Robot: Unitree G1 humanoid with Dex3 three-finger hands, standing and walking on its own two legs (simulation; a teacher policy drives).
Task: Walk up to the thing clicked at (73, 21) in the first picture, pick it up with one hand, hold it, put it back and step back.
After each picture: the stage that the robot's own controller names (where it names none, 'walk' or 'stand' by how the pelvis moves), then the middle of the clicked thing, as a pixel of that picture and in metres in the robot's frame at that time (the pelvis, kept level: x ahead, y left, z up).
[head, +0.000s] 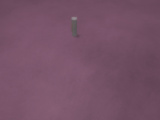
stand; (74, 27) +1.62 +0.03 -0.65
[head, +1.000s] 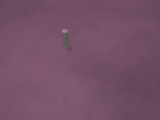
walk; (65, 39) +1.47 +0.22 -0.64
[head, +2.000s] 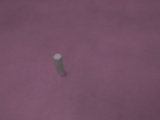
walk; (59, 65) +0.96 +0.26 -0.65
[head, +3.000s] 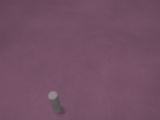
walk; (55, 102) +0.60 +0.24 -0.65
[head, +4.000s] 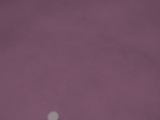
stand; out of the picture +0.42 +0.15 -0.62
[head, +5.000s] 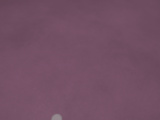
stand; out of the picture +0.42 +0.13 -0.65
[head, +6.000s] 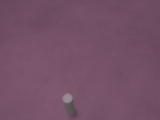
walk; (69, 104) +0.50 +0.14 -0.63
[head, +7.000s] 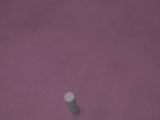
stand; (71, 103) +0.49 +0.14 -0.63
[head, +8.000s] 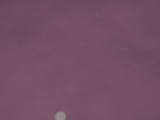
stand; out of the picture +0.41 +0.11 -0.63
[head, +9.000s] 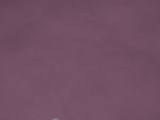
walk; out of the picture +0.39 +0.15 -0.65
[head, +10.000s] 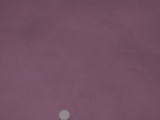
walk; out of the picture +0.43 +0.08 -0.64
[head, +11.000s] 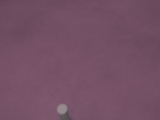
stand; (64, 115) +0.44 +0.14 -0.63
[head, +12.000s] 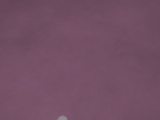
stand; out of the picture +0.42 +0.14 -0.65
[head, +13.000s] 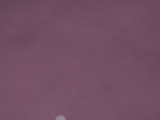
stand; out of the picture +0.41 +0.14 -0.65
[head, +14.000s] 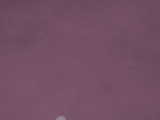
stand; out of the picture +0.40 +0.14 -0.65
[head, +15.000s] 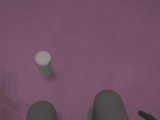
go down; (44, 65) +0.49 +0.10 -0.38
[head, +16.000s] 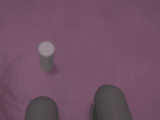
go down; (46, 58) +0.51 +0.08 -0.33
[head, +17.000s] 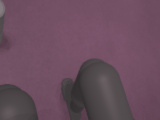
close in; out of the picture +0.53 +0.13 -0.21
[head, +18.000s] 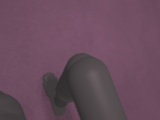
close; out of the picture +0.53 +0.15 -0.20
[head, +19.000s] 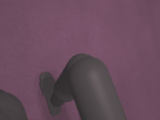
lift; out of the picture +0.51 +0.14 -0.22
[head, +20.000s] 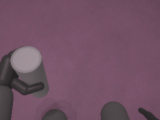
lift; (34, 77) +0.36 +0.14 -0.03
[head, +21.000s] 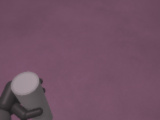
hold; (36, 104) +0.28 +0.15 +0.00
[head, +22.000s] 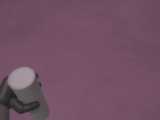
hold; (32, 98) +0.30 +0.16 +0.00
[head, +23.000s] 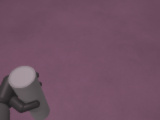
hold; (33, 97) +0.30 +0.16 +0.01
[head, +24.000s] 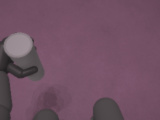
crouch; (29, 62) +0.42 +0.14 -0.06
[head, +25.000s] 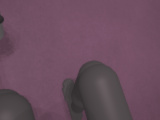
lower; out of the picture +0.54 +0.12 -0.13
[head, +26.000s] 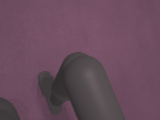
lower; out of the picture +0.51 +0.16 -0.21
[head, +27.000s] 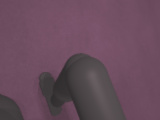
lower; out of the picture +0.51 +0.16 -0.21
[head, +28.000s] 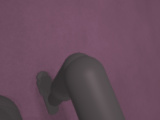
lower; out of the picture +0.51 +0.15 -0.22
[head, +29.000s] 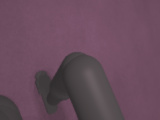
rest; out of the picture +0.51 +0.13 -0.23
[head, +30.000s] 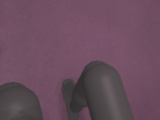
hold; out of the picture +0.48 +0.20 -0.19
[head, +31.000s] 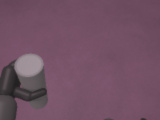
hold; (34, 86) +0.34 +0.14 +0.00
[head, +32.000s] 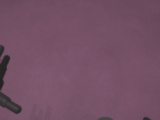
withdraw; out of the picture +0.22 -0.03 -0.59
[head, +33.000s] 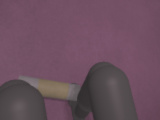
stand; (49, 88) +0.30 -0.03 -0.27
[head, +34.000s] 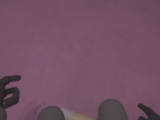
walk; out of the picture +0.23 -0.04 -0.49
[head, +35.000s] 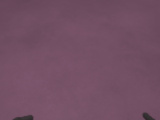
hold; out of the picture +0.17 -0.02 -0.68
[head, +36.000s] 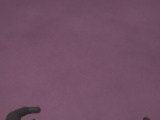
hold; out of the picture +0.15 -0.02 -0.69
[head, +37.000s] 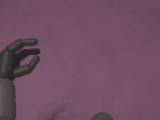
lower; out of the picture +0.20 -0.01 -0.58
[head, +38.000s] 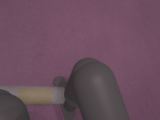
lower; (31, 95) +0.27 +0.00 -0.29
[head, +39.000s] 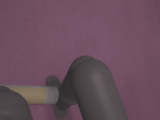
lower; (24, 94) +0.27 +0.00 -0.29
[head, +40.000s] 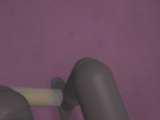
lower; (29, 96) +0.27 +0.00 -0.30
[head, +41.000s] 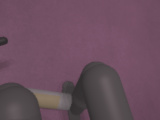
hold; (40, 98) +0.26 +0.00 -0.30
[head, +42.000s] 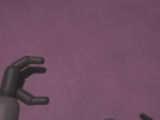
rise; out of the picture +0.19 -0.01 -0.58
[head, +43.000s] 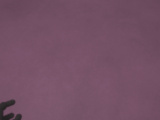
stand; out of the picture +0.16 +0.00 -0.64
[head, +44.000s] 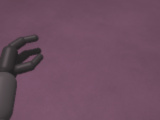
withdraw; out of the picture +0.14 +0.00 -0.70
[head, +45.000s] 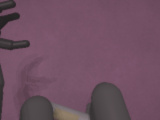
lower; (64, 113) +0.21 +0.00 -0.42
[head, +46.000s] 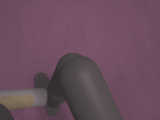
lower; (10, 99) +0.26 +0.01 -0.30
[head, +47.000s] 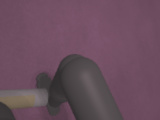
lower; (12, 99) +0.25 +0.01 -0.31
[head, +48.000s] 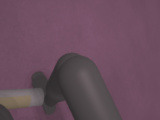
hold; (7, 99) +0.25 +0.01 -0.31
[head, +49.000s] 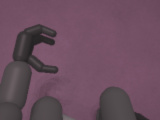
hold; out of the picture +0.18 -0.01 -0.42
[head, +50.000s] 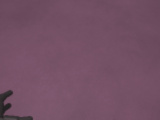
rise; out of the picture +0.15 +0.02 -0.68
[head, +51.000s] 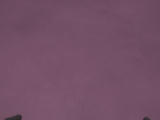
withdraw; out of the picture +0.14 +0.01 -0.67
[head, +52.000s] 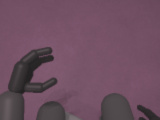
lower; out of the picture +0.19 +0.00 -0.47
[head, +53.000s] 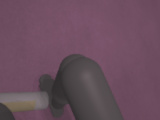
lower; (12, 102) +0.25 +0.01 -0.30
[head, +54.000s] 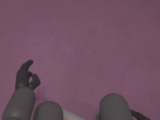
walk; out of the picture +0.22 -0.02 -0.46
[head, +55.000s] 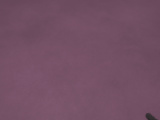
stand; out of the picture +0.15 +0.01 -0.68
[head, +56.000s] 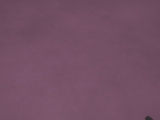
stand; out of the picture +0.14 +0.01 -0.68
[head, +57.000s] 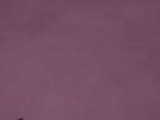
stand; out of the picture +0.15 +0.01 -0.68
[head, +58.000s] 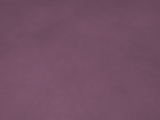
stand; out of the picture +0.16 +0.01 -0.74
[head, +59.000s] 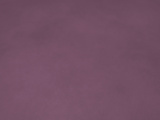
stand; out of the picture +0.14 +0.02 -0.75
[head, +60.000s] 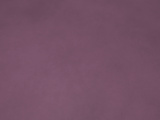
walk; out of the picture +0.18 -0.01 -0.73
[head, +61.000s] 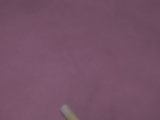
walk; (73, 119) +0.39 +0.00 -0.73
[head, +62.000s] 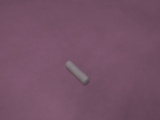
stand; (76, 72) +0.82 +0.03 -0.72
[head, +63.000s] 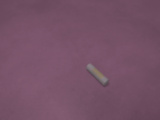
stand; (97, 74) +0.91 -0.18 -0.73
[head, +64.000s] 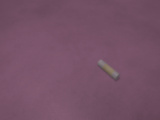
stand; (108, 69) +1.00 -0.29 -0.75
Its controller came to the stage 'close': yes
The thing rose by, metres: 0.66
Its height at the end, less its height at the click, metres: -0.09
